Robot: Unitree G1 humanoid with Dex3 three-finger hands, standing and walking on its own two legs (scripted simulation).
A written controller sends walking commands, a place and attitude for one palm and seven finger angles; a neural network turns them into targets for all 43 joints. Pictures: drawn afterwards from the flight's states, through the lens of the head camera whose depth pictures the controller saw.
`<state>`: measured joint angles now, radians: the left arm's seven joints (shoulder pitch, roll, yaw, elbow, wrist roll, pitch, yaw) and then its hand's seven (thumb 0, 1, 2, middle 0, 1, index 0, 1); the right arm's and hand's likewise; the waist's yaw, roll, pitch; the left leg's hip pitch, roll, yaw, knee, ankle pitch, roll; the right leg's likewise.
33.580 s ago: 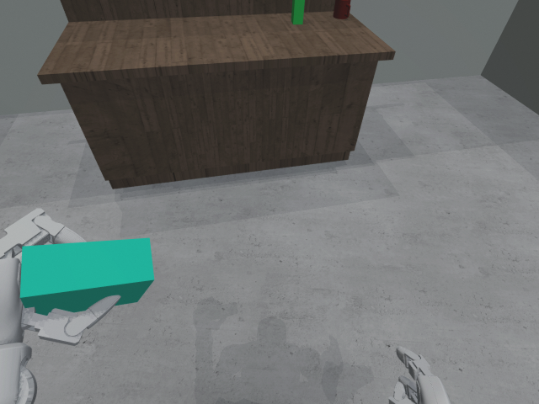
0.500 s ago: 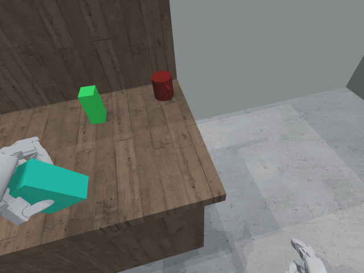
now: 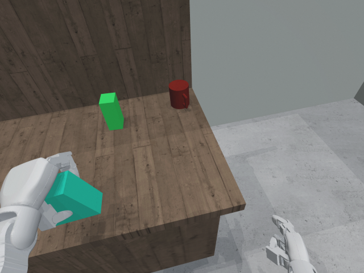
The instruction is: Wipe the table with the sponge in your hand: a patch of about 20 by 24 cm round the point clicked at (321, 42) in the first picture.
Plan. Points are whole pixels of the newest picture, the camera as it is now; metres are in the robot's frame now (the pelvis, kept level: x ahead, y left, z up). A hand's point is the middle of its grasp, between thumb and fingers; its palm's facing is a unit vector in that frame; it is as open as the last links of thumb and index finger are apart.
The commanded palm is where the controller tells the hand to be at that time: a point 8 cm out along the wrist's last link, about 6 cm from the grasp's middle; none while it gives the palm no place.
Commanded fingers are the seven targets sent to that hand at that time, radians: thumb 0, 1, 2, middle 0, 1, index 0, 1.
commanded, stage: turn the palm down, sponge in hand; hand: left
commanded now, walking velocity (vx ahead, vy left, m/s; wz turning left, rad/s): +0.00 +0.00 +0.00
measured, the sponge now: (67, 203) +0.22 +0.28 +0.07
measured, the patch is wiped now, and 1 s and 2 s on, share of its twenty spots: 0.00 0.00 0.00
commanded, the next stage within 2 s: move the sponge above the wiping area in 0.82 s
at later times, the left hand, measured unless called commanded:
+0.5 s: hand (47, 196) +0.21 +0.29 +0.11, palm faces +0.02 -0.07 -1.00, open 9.1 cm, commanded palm +0.18 +0.29 +0.17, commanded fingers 0.00 0.10 1.30 -1.20 -1.60 -1.20 -1.60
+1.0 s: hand (63, 200) +0.21 +0.27 +0.10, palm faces +0.00 -0.09 -1.00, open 9.1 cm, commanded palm +0.18 +0.27 +0.17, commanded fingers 0.00 0.10 1.30 -1.20 -1.60 -1.20 -1.60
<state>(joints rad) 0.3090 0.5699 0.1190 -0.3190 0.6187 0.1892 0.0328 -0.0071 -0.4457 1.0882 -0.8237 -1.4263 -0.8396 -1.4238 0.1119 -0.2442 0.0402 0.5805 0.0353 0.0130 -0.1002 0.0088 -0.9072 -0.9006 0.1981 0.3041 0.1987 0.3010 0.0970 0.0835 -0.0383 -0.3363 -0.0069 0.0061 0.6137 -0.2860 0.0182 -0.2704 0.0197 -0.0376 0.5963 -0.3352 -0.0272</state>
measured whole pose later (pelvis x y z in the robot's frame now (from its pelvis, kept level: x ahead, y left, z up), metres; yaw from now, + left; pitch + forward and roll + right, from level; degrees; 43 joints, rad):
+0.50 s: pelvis -0.01 +0.01 +0.01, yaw +0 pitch -3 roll +0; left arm 0.18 0.53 -0.01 -0.20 0.88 0.26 -0.01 -0.01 -0.45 1.09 -0.82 -1.43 -0.84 -1.42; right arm 0.02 -0.25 0.05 0.68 0.02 0.05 -0.05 0.01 -0.91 -0.90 0.20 0.30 0.20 0.30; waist 0.14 0.11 0.02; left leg -0.22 -0.02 0.01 0.47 -0.20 0.03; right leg -0.16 0.01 -0.03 0.46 -0.25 -0.02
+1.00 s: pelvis -0.02 -0.01 +0.01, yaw -1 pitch -4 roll +0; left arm 0.18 0.51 -0.02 -0.15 0.88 0.24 -0.01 0.00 -0.45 1.09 -0.82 -1.43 -0.84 -1.43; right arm 0.02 -0.27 0.03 0.69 0.03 0.02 -0.07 0.01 -0.91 -0.90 0.20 0.30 0.20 0.30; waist 0.13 0.11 0.03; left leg -0.18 0.01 0.01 0.44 -0.19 0.00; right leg -0.13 0.04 -0.03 0.44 -0.24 -0.05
